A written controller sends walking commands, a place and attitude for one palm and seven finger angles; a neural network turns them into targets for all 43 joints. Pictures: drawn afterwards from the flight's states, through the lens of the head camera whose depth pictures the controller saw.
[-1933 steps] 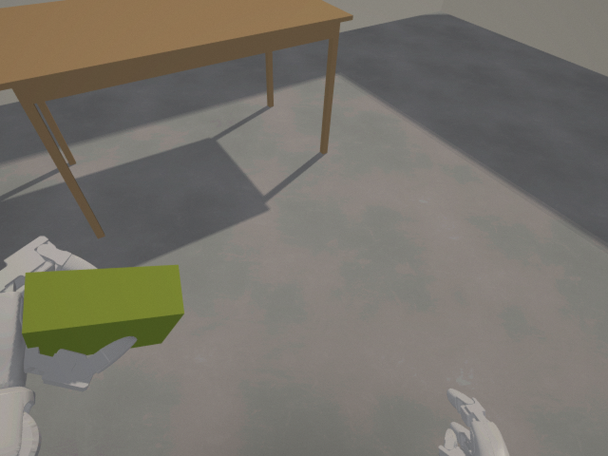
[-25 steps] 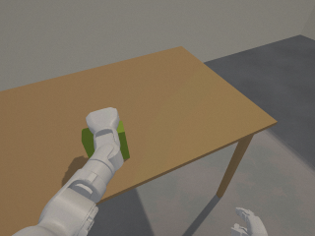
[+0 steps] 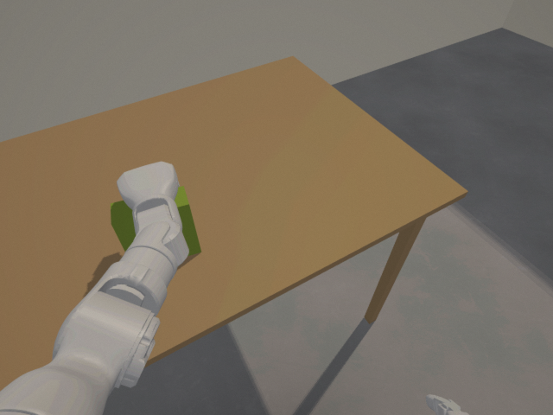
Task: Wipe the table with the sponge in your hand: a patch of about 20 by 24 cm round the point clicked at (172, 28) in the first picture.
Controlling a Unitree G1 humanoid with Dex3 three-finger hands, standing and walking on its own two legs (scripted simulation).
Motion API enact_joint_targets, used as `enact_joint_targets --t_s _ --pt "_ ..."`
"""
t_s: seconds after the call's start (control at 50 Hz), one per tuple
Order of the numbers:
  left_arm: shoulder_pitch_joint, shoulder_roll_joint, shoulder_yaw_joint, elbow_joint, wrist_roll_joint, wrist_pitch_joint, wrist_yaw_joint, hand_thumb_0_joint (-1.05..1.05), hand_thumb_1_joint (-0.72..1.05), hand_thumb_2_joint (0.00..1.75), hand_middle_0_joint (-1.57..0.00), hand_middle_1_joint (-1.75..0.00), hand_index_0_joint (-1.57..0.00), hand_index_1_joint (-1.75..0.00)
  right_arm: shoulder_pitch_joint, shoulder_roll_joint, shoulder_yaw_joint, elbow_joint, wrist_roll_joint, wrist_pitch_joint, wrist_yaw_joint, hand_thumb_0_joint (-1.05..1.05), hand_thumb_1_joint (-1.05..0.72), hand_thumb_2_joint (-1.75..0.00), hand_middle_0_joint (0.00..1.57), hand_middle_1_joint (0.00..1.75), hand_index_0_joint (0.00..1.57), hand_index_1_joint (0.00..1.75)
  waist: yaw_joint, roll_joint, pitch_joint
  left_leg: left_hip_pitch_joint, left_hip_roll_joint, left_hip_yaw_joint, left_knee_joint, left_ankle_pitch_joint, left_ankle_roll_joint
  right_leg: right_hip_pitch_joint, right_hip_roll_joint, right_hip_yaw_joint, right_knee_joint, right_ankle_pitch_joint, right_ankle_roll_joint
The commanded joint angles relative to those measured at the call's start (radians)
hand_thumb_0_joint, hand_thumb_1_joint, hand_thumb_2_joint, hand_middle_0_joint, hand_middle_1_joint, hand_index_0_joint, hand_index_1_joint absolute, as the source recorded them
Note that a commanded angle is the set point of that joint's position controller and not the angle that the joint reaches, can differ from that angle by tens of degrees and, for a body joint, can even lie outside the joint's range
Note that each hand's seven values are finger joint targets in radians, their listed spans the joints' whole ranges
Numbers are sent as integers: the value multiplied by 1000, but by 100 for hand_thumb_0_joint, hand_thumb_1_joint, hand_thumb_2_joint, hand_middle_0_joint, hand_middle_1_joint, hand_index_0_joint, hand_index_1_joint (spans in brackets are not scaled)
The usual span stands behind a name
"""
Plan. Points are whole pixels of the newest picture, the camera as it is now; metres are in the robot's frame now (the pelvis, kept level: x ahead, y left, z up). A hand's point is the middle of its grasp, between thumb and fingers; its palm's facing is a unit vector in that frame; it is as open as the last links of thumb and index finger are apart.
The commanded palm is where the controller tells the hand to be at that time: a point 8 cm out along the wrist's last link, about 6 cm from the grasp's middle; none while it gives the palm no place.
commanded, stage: wipe forward along the third lane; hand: left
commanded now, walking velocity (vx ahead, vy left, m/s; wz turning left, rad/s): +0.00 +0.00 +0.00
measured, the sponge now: (162, 237) +0.42 +0.21 +0.00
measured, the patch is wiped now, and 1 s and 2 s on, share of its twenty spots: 0.75 0.80 0.80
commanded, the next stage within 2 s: wipe back along the third lane in 0.68 s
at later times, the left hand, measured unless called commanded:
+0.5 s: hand (147, 189) +0.48 +0.23 +0.06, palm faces -0.09 -0.04 -0.99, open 9.5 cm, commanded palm +0.47 +0.24 +0.09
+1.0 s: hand (137, 181) +0.50 +0.25 +0.05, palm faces -0.04 -0.03 -1.00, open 9.5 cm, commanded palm +0.47 +0.24 +0.09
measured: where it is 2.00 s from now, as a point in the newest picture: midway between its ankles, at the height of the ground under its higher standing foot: outside the picture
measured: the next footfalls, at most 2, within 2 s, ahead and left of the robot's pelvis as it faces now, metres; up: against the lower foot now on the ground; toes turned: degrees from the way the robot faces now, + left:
none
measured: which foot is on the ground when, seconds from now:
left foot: down 0.00-1.00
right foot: down 0.00-1.00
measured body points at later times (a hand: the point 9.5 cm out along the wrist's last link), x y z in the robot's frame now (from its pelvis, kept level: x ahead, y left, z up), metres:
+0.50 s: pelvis +0.00 +0.02 +0.00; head +0.06 +0.01 +0.44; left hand +0.48 +0.23 +0.11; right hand +0.08 -0.25 -0.14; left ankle +0.00 +0.12 -0.73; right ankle +0.02 -0.05 -0.73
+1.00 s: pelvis +0.02 +0.05 -0.01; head +0.08 +0.05 +0.44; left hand +0.50 +0.25 +0.11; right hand +0.04 -0.21 -0.14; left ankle +0.00 +0.12 -0.73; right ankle +0.02 -0.05 -0.73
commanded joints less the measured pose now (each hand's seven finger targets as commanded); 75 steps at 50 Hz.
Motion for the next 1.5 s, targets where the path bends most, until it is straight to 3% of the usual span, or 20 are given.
enact_joint_targets --t_s 0.0,0.04,0.12,0.18,0.26,0.4,0.52,0.62,0.64,0.72,0.74,0.84,0.88,0.98,1.12,1.18,1.2,1.32,1.42,1.48 --pt "-357 230 17 -66 48 9 53 0 10 130 -120 -160 -120 -160 -68 -115 -33 -117 -1 -46 -3 0 -90 -90 20 30 20 30 -10 -139 -265 -57 -14 3 -28 37 45 266 -127 146 -80 195 73" --pt "-405 224 10 -58 46 5 56 0 10 130 -120 -160 -120 -160 -57 -115 -36 -113 -1 -50 -3 0 -90 -90 20 30 20 30 -27 -148 -257 -58 -11 2 -26 25 48 244 -124 137 -80 170 79" --pt "-430 290 55 -40 62 0 63 0 10 130 -120 -160 -120 -160 -40 -122 -37 -101 -7 -54 -1 0 -90 -90 20 30 20 30 -22 -117 -294 -72 -13 -1 -15 46 45 257 -124 142 -65 215 73" --pt "-469 294 34 -6 75 7 66 0 10 130 -120 -160 -120 -160 -26 -124 -33 -97 -8 -55 0 0 -90 -90 20 30 20 30 -43 -102 -263 -87 -10 5 -9 26 45 229 -127 137 -66 194 77" --pt "-490 333 59 22 80 10 65 0 10 130 -120 -160 -120 -160 -6 -127 -35 -94 -10 -58 3 0 -90 -90 20 30 20 30 -40 -82 -303 -88 -10 0 -1 38 45 231 -122 124 -54 200 76" --pt "-556 381 74 75 82 4 51 0 10 130 -120 -160 -120 -160 37 -137 -36 -84 -12 -67 2 0 -90 -90 20 30 20 30 -63 -84 -322 -104 -3 -2 7 36 46 221 -119 115 -48 211 81" --pt "-608 375 74 84 97 -31 43 0 10 130 -120 -160 -120 -160 83 -139 -46 -76 -18 -81 8 0 -90 -90 20 30 20 30 -77 -44 -355 -89 2 -10 20 73 49 185 -107 88 -27 243 74" --pt "-634 422 108 124 94 -44 49 0 10 130 -120 -160 -120 -160 120 -149 -50 -60 -21 -89 13 0 -90 -90 20 30 20 30 -88 -54 -366 -91 9 -17 30 98 49 162 -99 73 -17 251 73" --pt "-659 388 71 127 98 -46 49 0 10 130 -120 -160 -120 -160 132 -148 -50 -58 -22 -92 14 0 -90 -90 20 30 20 30 -102 -41 -349 -83 10 -16 33 92 50 130 -96 65 -17 235 76" --pt "-699 407 88 154 115 -49 56 0 10 130 -120 -160 -120 -160 158 -152 -56 -42 -26 -99 23 0 -90 -90 20 30 20 30 -109 -17 -360 -70 19 -30 41 114 48 85 -87 49 -4 216 67" --pt "-707 396 74 156 124 -53 58 0 10 130 -120 -160 -120 -160 170 -153 -58 -39 -29 -100 25 0 -90 -90 20 30 20 30 -115 1 -364 -55 21 -28 52 129 48 63 -84 46 1 220 67" --pt "-545 291 66 155 87 -68 55 0 10 130 -120 -160 -120 -160 177 -137 -70 -56 -35 -99 47 0 -90 -90 20 30 20 30 -62 8 -456 14 27 -33 69 250 39 98 -73 26 22 308 59" --pt "-508 214 32 130 65 -73 59 0 10 130 -120 -160 -120 -160 164 -130 -75 -62 -34 -96 55 0 -90 -90 20 30 20 30 -60 -15 -432 33 32 -33 66 263 37 84 -69 18 15 311 59" --pt "-441 128 6 122 21 -44 87 0 10 130 -120 -160 -120 -160 123 -125 -75 -58 -27 -82 70 0 -90 -90 20 30 20 30 -45 -61 -353 53 39 -38 39 268 32 72 -65 0 1 285 58" --pt "-406 -31 -80 52 -4 14 86 0 10 130 -120 -160 -120 -160 34 -102 -73 -67 -21 -53 85 0 -90 -90 20 30 20 30 -23 -11 -325 148 49 -57 28 361 13 47 -64 -20 4 276 42" --pt "-358 -41 -82 31 -9 32 84 0 10 130 -120 -160 -120 -160 14 -101 -73 -73 -23 -30 87 0 -90 -90 20 30 20 30 -4 -46 -341 178 52 -63 30 409 2 69 -64 -28 9 301 40" --pt "-343 -92 -122 20 -17 39 78 0 10 130 -120 -160 -120 -160 -3 -96 -71 -84 -21 -24 88 0 -90 -90 20 30 20 30 -7 -55 -326 183 52 -67 28 409 0 64 -63 -31 6 293 42" --pt "-373 -159 -161 -51 -22 60 74 0 10 130 -120 -160 -120 -160 -69 -84 -69 -96 -17 13 85 0 -90 -90 20 30 20 30 -8 -94 -308 220 57 -89 22 452 -14 57 -66 -41 10 289 36" --pt "-391 -208 -203 -94 -15 78 71 0 10 130 -120 -160 -120 -160 -112 -72 -66 -102 -20 40 84 0 -90 -90 20 30 20 30 -4 -45 -316 253 51 -92 24 464 -22 53 -66 -41 10 282 26" --pt "-338 -193 -191 -91 -20 93 75 0 10 130 -120 -160 -120 -160 -121 -73 -63 -103 -23 56 86 0 -90 -90 20 30 20 30 9 -51 -327 252 44 -81 22 455 -23 90 -68 -40 9 305 22"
